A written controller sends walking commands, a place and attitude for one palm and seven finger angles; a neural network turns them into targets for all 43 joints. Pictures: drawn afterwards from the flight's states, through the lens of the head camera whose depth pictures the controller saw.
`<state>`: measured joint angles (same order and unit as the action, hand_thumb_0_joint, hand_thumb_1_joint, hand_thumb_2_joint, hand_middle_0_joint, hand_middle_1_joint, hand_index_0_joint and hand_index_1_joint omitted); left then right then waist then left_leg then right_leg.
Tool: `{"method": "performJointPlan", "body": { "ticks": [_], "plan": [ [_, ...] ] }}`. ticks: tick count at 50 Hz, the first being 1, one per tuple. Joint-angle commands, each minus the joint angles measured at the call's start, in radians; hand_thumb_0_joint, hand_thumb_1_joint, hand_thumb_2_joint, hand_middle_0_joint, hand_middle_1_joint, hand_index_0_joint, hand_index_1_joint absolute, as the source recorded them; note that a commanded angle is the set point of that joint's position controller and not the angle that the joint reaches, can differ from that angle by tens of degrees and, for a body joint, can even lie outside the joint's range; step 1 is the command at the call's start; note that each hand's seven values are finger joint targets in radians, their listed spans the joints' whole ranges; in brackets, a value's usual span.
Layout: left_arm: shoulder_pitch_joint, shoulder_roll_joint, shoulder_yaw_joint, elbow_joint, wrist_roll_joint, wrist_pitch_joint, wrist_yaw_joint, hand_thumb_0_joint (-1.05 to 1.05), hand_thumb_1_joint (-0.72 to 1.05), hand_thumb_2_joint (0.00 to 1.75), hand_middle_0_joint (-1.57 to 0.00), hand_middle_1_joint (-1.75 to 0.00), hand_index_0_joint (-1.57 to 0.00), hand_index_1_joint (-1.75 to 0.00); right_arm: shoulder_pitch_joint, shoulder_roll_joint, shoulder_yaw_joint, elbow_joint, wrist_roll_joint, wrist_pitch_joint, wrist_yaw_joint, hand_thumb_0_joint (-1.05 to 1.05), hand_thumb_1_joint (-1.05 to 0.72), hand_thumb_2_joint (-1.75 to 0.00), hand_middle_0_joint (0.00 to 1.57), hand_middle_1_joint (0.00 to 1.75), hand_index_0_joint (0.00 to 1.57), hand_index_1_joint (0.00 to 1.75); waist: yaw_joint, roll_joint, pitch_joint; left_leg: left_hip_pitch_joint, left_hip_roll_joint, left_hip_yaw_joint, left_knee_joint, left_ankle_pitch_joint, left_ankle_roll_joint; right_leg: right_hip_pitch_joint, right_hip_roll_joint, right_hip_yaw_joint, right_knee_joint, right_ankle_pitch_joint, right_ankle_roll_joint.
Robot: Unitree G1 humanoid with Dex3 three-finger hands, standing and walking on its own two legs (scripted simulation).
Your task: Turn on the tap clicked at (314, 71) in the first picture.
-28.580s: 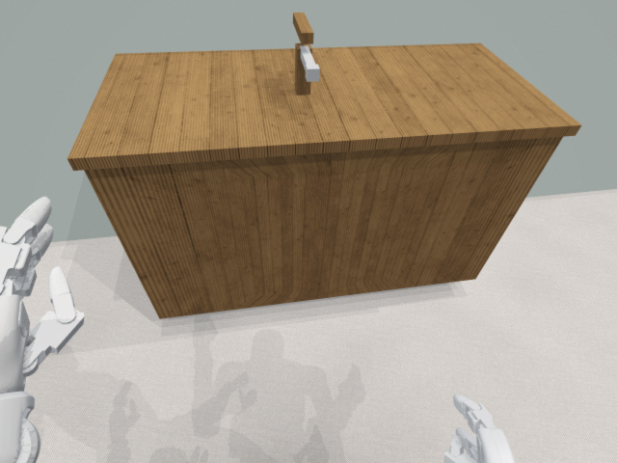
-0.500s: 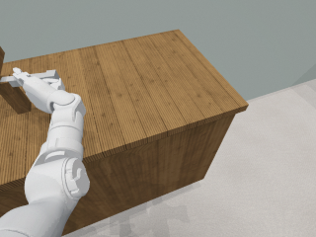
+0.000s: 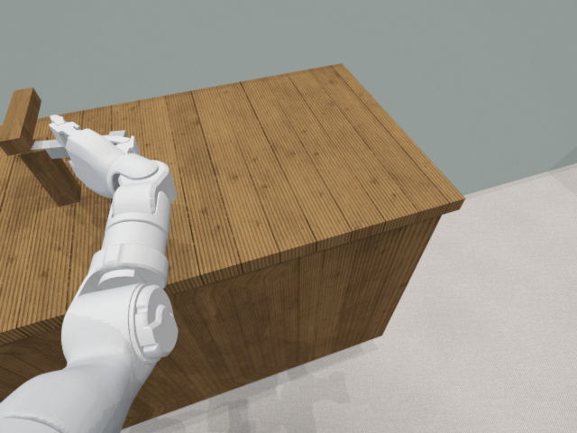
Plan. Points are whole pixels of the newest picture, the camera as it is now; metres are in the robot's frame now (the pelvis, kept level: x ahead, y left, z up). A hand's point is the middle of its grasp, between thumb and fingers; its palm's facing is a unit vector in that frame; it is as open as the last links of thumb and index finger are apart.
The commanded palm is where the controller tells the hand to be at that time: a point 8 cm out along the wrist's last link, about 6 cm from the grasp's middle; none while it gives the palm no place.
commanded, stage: lift the hand up off the lever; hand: left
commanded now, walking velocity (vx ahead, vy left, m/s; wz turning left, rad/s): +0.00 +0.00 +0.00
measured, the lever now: (119, 143) +0.53 +0.26 +0.13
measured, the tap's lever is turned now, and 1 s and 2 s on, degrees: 79 79 79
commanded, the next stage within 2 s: draw the hand back beside the body in 1.28 s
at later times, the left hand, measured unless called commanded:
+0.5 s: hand (125, 136) +0.47 +0.21 +0.19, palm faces +0.82 -0.56 -0.10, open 7.8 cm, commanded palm +0.41 +0.24 +0.19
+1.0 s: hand (114, 128) +0.46 +0.22 +0.20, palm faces +0.81 -0.58 -0.09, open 7.8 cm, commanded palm +0.41 +0.24 +0.21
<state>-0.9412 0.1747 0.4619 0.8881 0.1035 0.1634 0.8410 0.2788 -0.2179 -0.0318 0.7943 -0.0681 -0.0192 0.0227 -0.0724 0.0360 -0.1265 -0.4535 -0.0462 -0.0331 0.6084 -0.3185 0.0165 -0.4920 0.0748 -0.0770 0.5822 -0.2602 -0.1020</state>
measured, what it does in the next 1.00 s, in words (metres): stands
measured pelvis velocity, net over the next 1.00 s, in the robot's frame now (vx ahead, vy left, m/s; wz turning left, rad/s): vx -0.01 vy -0.01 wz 0.00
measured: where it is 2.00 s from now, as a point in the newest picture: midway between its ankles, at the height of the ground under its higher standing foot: outside the picture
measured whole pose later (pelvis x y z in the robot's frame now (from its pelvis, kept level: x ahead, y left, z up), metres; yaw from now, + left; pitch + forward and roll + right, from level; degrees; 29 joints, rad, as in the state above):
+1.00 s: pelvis -0.01 -0.01 +0.01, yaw +0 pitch +7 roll +1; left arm -0.94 0.23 0.45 0.83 0.06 0.24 0.78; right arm 0.27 -0.24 -0.03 0.81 -0.03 -0.04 -0.02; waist -0.05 0.05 -0.10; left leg -0.36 -0.04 -0.04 0.50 -0.26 0.00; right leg -0.40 0.09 -0.08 0.48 -0.21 -0.11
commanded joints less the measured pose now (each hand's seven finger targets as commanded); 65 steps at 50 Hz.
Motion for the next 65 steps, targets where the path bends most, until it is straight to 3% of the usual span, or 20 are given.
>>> {"method": "performJointPlan", "body": {
  "ticks": [1,10,14,16,19,21,25,30,31,35,41,43,47,49,51,55,56,59,62,65],
  "plan": [
    [-0.515,0.268,-0.003,-0.200,0.035,-0.054,0.003,0.00,0.90,0.90,-0.15,-0.15,-0.15,-0.15,0.026,-0.145,-0.041,-0.083,0.001,-0.029,-0.016,0.00,-0.90,-0.90,0.20,0.30,0.20,0.30,-0.001,-0.028,-0.327,0.025,0.028,0.010,-0.052,0.242,0.005,0.287,-0.075,0.081,-0.072,0.270,0.087],
    [-0.495,0.273,-0.028,-0.205,0.027,-0.049,-0.021,0.00,0.90,0.90,-0.15,-0.15,-0.15,-0.15,0.029,-0.148,-0.036,-0.089,0.015,-0.040,-0.024,0.00,-0.90,-0.90,0.20,0.30,0.20,0.30,-0.010,-0.050,-0.307,-0.004,0.026,0.021,-0.074,0.188,0.018,0.339,-0.093,0.106,-0.107,0.288,0.106],
    [-0.547,0.261,-0.057,-0.222,0.022,-0.051,-0.031,0.00,0.90,0.90,-0.15,-0.15,-0.15,-0.15,0.023,-0.147,-0.036,-0.080,0.018,-0.049,-0.028,0.00,-0.90,-0.90,0.20,0.30,0.20,0.30,-0.021,-0.015,-0.296,0.013,0.022,0.022,-0.083,0.159,0.021,0.323,-0.096,0.114,-0.129,0.241,0.106],
    [-0.487,0.325,0.009,-0.207,0.011,-0.050,-0.028,0.00,0.90,0.90,-0.15,-0.15,-0.15,-0.15,0.023,-0.154,-0.039,-0.081,0.019,-0.049,-0.032,0.00,-0.90,-0.90,0.20,0.30,0.20,0.30,0.001,-0.047,-0.311,-0.006,0.019,0.019,-0.085,0.150,0.023,0.360,-0.103,0.122,-0.134,0.251,0.112],
    [-0.517,0.305,-0.025,-0.210,0.016,-0.041,-0.036,0.00,0.90,0.90,-0.15,-0.15,-0.15,-0.15,0.016,-0.151,-0.034,-0.079,0.022,-0.048,-0.034,0.00,-0.90,-0.90,0.20,0.30,0.20,0.30,-0.012,-0.039,-0.292,-0.013,0.019,0.026,-0.091,0.141,0.023,0.364,-0.113,0.138,-0.146,0.259,0.118],
    [-0.509,0.343,0.003,-0.232,0.018,-0.043,-0.035,0.00,0.90,0.90,-0.15,-0.15,-0.15,-0.15,0.014,-0.153,-0.036,-0.081,0.024,-0.047,-0.036,0.00,-0.90,-0.90,0.20,0.30,0.20,0.30,0.005,-0.028,-0.315,-0.005,0.019,0.020,-0.098,0.154,0.023,0.386,-0.112,0.132,-0.141,0.275,0.114],
    [-0.497,0.287,-0.042,-0.247,0.010,-0.037,-0.046,0.00,0.90,0.90,-0.15,-0.15,-0.15,-0.15,0.006,-0.150,-0.034,-0.086,0.028,-0.054,-0.036,0.00,-0.90,-0.90,0.20,0.30,0.20,0.30,-0.006,-0.051,-0.299,0.013,0.020,0.027,-0.103,0.153,0.023,0.379,-0.112,0.136,-0.153,0.274,0.118],
    [-0.486,0.316,-0.022,-0.249,-0.007,-0.013,-0.052,0.00,0.90,0.90,-0.15,-0.15,-0.15,-0.15,-0.013,-0.149,-0.031,-0.088,0.036,-0.050,-0.044,0.00,-0.90,-0.90,0.20,0.30,0.20,0.30,0.004,-0.072,-0.293,0.002,0.018,0.026,-0.116,0.136,0.021,0.405,-0.124,0.154,-0.175,0.257,0.127],
    [-0.485,0.336,-0.003,-0.261,-0.003,-0.012,-0.051,0.00,0.90,0.90,-0.15,-0.15,-0.15,-0.15,-0.017,-0.149,-0.032,-0.087,0.035,-0.048,-0.045,0.00,-0.90,-0.90,0.20,0.30,0.20,0.30,0.016,-0.036,-0.302,0.014,0.018,0.023,-0.120,0.148,0.021,0.409,-0.122,0.145,-0.167,0.270,0.121],
    [-0.528,0.321,-0.038,-0.236,0.008,0.004,-0.051,0.00,0.90,0.90,-0.15,-0.15,-0.15,-0.15,-0.028,-0.146,-0.026,-0.082,0.036,-0.049,-0.049,0.00,-0.90,-0.90,0.20,0.30,0.20,0.30,-0.006,-0.059,-0.261,-0.001,0.020,0.024,-0.116,0.122,0.021,0.377,-0.129,0.162,-0.187,0.215,0.127],
    [-0.492,0.327,-0.020,-0.228,0.002,0.008,-0.062,0.00,0.90,0.90,-0.15,-0.15,-0.15,-0.15,-0.019,-0.148,-0.031,-0.083,0.037,-0.048,-0.048,0.00,-0.90,-0.90,0.20,0.30,0.20,0.30,0.011,-0.042,-0.297,0.032,0.019,0.019,-0.123,0.165,0.019,0.396,-0.119,0.133,-0.162,0.294,0.119],
    [-0.532,0.288,-0.061,-0.250,-0.003,0.008,-0.068,0.00,0.90,0.90,-0.15,-0.15,-0.15,-0.15,-0.019,-0.144,-0.028,-0.085,0.040,-0.051,-0.048,0.00,-0.90,-0.90,0.20,0.30,0.20,0.30,0.000,-0.035,-0.287,0.054,0.019,0.021,-0.130,0.173,0.020,0.380,-0.112,0.125,-0.165,0.276,0.113],
    [-0.511,0.250,-0.077,-0.297,-0.021,0.018,-0.068,0.00,0.90,0.90,-0.15,-0.15,-0.15,-0.15,-0.032,-0.142,-0.029,-0.090,0.043,-0.058,-0.045,0.00,-0.90,-0.90,0.20,0.30,0.20,0.30,0.011,-0.017,-0.295,0.096,0.019,0.021,-0.138,0.209,0.019,0.380,-0.100,0.108,-0.163,0.286,0.103],
    [-0.509,0.257,-0.062,-0.276,-0.027,0.035,-0.060,0.00,0.90,0.90,-0.15,-0.15,-0.15,-0.15,-0.035,-0.145,-0.028,-0.084,0.041,-0.060,-0.047,0.00,-0.90,-0.90,0.20,0.30,0.20,0.30,0.008,-0.071,-0.270,0.078,0.020,0.020,-0.143,0.189,0.018,0.378,-0.104,0.111,-0.175,0.264,0.111],
    [-0.494,0.299,-0.022,-0.299,-0.024,0.046,-0.051,0.00,0.90,0.90,-0.15,-0.15,-0.15,-0.15,-0.045,-0.145,-0.031,-0.085,0.040,-0.056,-0.048,0.00,-0.90,-0.90,0.20,0.30,0.20,0.30,0.035,-0.035,-0.293,0.086,0.021,0.018,-0.149,0.206,0.016,0.404,-0.106,0.110,-0.171,0.279,0.106],
    [-0.521,0.283,-0.044,-0.308,-0.002,0.068,-0.040,0.00,0.90,0.90,-0.15,-0.15,-0.15,-0.15,-0.044,-0.140,-0.028,-0.082,0.036,-0.058,-0.046,0.00,-0.90,-0.90,0.20,0.30,0.20,0.30,0.025,-0.046,-0.281,0.092,0.027,0.022,-0.152,0.230,0.013,0.396,-0.100,0.105,-0.165,0.291,0.101],
    [-0.503,0.324,-0.004,-0.299,0.002,0.071,-0.038,0.00,0.90,0.90,-0.15,-0.15,-0.15,-0.15,-0.043,-0.145,-0.031,-0.081,0.034,-0.055,-0.047,0.00,-0.90,-0.90,0.20,0.30,0.20,0.30,0.037,-0.038,-0.293,0.095,0.026,0.020,-0.150,0.237,0.013,0.400,-0.097,0.098,-0.160,0.287,0.097],
    [-0.522,0.255,-0.064,-0.318,0.007,0.072,-0.042,0.00,0.90,0.90,-0.15,-0.15,-0.15,-0.15,-0.034,-0.140,-0.031,-0.081,0.034,-0.061,-0.043,0.00,-0.90,-0.90,0.20,0.30,0.20,0.30,0.021,-0.033,-0.293,0.120,0.029,0.023,-0.147,0.266,0.010,0.383,-0.091,0.094,-0.153,0.313,0.093],
    [-0.475,0.221,-0.074,-0.344,-0.007,0.074,-0.046,0.00,0.90,0.90,-0.15,-0.15,-0.15,-0.15,-0.037,-0.137,-0.033,-0.088,0.037,-0.064,-0.039,0.00,-0.90,-0.90,0.20,0.30,0.20,0.30,0.037,-0.013,-0.305,0.152,0.031,0.022,-0.151,0.314,0.002,0.385,-0.081,0.079,-0.142,0.332,0.083],
    [-0.464,0.188,-0.087,-0.347,-0.024,0.091,-0.047,0.00,0.90,0.90,-0.15,-0.15,-0.15,-0.15,-0.046,-0.137,-0.033,-0.085,0.038,-0.067,-0.038,0.00,-0.90,-0.90,0.20,0.30,0.20,0.30,0.028,-0.056,-0.275,0.150,0.032,0.024,-0.154,0.301,0.001,0.375,-0.081,0.078,-0.155,0.313,0.088]
  ]
}}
